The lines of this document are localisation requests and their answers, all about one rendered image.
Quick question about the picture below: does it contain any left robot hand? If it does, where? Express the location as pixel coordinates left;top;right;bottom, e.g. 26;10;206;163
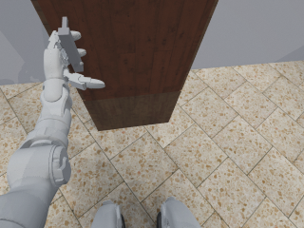
43;30;105;90

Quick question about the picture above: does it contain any left robot thigh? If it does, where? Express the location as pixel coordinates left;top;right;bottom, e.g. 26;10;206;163
90;203;123;228

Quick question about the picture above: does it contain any left robot forearm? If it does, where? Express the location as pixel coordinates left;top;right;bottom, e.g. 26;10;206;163
7;78;73;188

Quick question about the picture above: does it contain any robot left upper arm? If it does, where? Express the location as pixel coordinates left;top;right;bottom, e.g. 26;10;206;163
0;144;71;228

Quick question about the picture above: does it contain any right robot shin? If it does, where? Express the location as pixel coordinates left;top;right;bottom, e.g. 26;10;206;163
161;196;176;228

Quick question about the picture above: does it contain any handle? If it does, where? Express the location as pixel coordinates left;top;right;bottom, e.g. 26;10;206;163
58;16;84;72

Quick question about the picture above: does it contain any cupboard door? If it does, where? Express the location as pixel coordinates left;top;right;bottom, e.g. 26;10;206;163
37;0;216;102

